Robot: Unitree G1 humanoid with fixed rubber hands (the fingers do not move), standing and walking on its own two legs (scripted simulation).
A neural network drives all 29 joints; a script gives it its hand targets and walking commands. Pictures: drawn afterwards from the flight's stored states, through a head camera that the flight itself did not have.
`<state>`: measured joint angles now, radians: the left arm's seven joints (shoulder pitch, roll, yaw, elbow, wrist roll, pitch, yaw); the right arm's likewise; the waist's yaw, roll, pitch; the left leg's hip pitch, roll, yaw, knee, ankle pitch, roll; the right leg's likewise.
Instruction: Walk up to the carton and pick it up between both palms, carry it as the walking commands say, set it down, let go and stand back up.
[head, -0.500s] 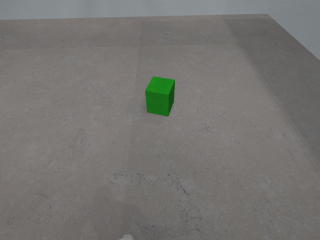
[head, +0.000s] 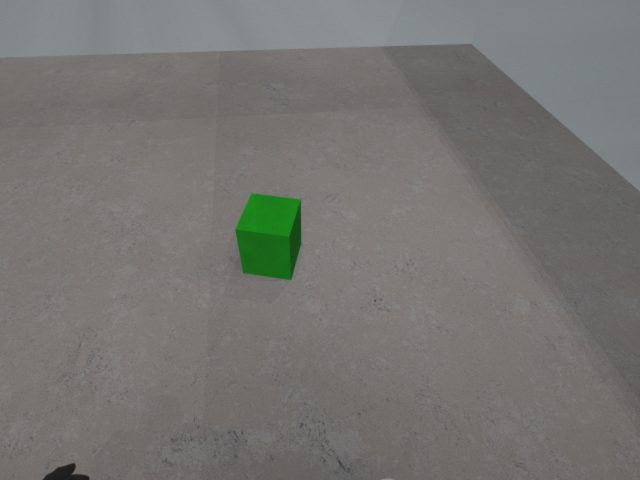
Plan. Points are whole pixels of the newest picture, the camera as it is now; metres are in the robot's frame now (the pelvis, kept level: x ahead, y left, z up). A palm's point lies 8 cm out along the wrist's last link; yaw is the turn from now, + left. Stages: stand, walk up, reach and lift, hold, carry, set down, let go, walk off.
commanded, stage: walk up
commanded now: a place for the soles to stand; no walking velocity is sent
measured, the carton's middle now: (271, 236) +1.17 +0.11 -0.65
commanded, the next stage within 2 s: none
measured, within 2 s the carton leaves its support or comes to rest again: neither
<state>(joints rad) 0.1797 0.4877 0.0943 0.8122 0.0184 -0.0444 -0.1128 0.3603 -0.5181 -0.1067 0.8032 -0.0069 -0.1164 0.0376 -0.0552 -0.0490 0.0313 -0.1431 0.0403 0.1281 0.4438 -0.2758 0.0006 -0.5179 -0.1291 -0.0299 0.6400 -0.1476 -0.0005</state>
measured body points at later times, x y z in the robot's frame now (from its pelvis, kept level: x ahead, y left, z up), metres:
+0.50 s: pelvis +0.22 -0.03 -0.02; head +0.23 -0.02 +0.43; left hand +0.22 +0.32 -0.11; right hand +0.39 -0.36 -0.08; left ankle +0.31 +0.08 -0.74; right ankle +0.16 -0.15 -0.73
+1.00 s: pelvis +0.40 -0.09 -0.01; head +0.41 -0.11 +0.44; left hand +0.48 +0.27 -0.07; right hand +0.48 -0.43 -0.11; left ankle +0.41 +0.05 -0.69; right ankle +0.45 -0.20 -0.74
